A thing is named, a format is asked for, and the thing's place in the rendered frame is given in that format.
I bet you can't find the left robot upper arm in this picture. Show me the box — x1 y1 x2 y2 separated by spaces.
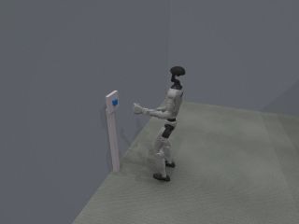
164 90 178 118

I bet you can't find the robot right hand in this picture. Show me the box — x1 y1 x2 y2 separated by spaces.
153 107 163 117

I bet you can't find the robot left hand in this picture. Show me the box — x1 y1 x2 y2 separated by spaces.
132 103 143 115

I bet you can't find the panel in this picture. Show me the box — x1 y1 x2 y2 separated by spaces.
106 91 120 173

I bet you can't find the robot head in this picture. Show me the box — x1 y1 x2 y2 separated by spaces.
170 66 186 91

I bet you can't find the left robot foot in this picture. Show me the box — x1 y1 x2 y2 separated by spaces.
153 174 170 182

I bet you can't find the left robot forearm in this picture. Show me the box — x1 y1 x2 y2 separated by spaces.
142 107 170 119

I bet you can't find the button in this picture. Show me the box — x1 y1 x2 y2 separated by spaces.
112 98 118 106

